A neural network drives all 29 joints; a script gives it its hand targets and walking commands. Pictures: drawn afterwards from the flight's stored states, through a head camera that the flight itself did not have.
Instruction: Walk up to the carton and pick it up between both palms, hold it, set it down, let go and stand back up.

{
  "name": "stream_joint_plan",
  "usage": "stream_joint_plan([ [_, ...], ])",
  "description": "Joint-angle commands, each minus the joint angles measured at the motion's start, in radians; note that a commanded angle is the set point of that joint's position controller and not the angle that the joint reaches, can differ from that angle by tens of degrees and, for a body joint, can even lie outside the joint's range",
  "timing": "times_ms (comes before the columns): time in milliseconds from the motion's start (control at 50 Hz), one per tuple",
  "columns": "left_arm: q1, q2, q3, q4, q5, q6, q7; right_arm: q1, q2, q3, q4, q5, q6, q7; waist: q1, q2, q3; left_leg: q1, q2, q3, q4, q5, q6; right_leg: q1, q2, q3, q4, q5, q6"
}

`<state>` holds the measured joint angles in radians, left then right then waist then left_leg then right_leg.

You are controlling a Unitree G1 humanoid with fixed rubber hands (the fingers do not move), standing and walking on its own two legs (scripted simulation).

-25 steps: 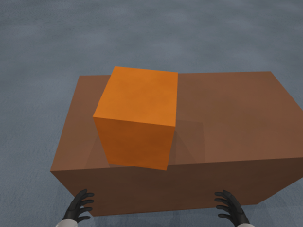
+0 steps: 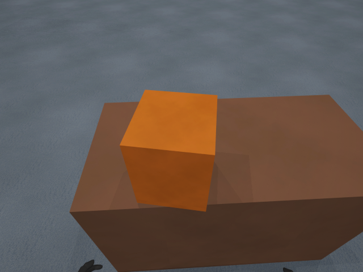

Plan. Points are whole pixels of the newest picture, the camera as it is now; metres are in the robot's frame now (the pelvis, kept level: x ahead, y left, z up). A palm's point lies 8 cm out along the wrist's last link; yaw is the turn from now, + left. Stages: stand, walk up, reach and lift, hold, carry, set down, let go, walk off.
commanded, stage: stand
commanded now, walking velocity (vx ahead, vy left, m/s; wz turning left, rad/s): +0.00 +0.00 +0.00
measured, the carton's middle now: (175, 151) +0.43 +0.03 +0.01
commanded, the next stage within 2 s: none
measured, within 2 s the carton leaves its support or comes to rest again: neither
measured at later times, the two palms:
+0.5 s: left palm out of the picture -0.02 +0.26 -0.12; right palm out of the picture -0.01 -0.23 -0.13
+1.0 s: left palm out of the picture -0.09 +0.26 -0.13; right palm out of the picture -0.05 -0.23 -0.14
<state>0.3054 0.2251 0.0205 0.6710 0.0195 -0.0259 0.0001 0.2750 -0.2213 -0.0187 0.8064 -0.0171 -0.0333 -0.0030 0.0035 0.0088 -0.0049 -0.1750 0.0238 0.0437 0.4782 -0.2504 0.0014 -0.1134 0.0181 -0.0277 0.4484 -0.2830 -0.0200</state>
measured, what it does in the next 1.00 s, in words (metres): shifts its weight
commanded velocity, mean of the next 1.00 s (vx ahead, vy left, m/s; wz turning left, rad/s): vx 0.00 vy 0.00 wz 0.00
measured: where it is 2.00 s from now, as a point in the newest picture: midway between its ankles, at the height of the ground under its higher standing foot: outside the picture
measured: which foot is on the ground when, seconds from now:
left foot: down 0.00-1.00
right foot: down 0.00-1.00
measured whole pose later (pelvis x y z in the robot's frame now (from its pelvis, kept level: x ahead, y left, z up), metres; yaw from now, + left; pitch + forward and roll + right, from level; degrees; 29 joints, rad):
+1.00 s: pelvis -0.06 +0.02 +0.00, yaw +1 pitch -3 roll +0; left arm 0.45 0.20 0.00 0.92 0.01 -0.01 0.02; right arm 0.36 -0.22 -0.01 0.98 -0.01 0.00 -0.01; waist 0.00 0.02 0.01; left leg -0.28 -0.02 0.02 0.48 -0.16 0.03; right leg -0.23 -0.01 -0.02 0.50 -0.22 0.01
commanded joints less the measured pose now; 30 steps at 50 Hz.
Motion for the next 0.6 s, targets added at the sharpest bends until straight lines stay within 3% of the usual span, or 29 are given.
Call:
stream_joint_plan([
  [0,-0.012,0.134,0.033,-0.088,-0.004,-0.037,0.006,-0.01,-0.14,-0.03,-0.082,0.001,-0.025,-0.001,-0.007,-0.017,0.027,0.009,0.092,-0.111,-0.081,0.229,0.03,-0.084,-0.123,0.109,-0.096,0.242,-0.005],
  [180,0.066,0.154,0.017,-0.014,-0.009,-0.031,0.017,0.052,-0.152,-0.016,-0.019,0.004,-0.016,-0.002,-0.006,-0.016,0.061,-0.022,0.083,-0.126,-0.114,0.146,0.028,-0.087,-0.121,0.107,-0.105,0.142,-0.001],
  [360,0.119,0.155,0.008,0.061,-0.009,-0.021,0.022,0.092,-0.153,-0.005,0.039,0.007,-0.007,-0.006,-0.006,-0.008,0.117,-0.09,0.078,-0.147,-0.168,-0.044,0.024,-0.123,-0.111,0.106,-0.117,-0.007,0.007],
  [580,0.179,0.128,0.005,0.136,-0.006,-0.012,0.024,0.109,-0.159,-0.01,0.078,0.011,0.006,-0.011,0.001,0.017,0.156,-0.186,0.083,-0.19,-0.219,-0.238,0.027,-0.149,-0.095,0.098,-0.089,-0.095,0.015],
])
